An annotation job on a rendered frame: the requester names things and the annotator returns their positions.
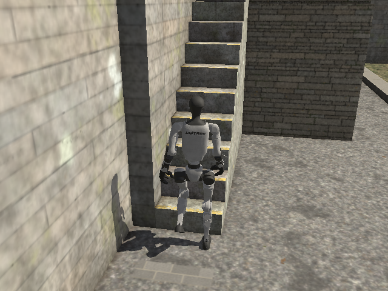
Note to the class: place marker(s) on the robot left hand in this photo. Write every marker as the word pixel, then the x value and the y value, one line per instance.
pixel 165 174

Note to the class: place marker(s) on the robot right hand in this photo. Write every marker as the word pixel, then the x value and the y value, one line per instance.
pixel 221 170

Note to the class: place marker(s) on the robot head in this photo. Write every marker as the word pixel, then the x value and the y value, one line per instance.
pixel 196 105

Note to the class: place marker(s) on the robot left upper arm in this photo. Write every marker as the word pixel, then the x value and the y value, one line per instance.
pixel 173 138

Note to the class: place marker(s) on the left robot forearm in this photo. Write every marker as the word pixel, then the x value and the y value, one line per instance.
pixel 166 162

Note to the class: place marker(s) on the robot right upper arm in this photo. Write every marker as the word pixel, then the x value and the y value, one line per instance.
pixel 216 139

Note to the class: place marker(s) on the right robot thigh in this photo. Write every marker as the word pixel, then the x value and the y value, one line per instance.
pixel 208 180

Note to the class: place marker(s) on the right robot forearm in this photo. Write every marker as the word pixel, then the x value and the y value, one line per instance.
pixel 219 160

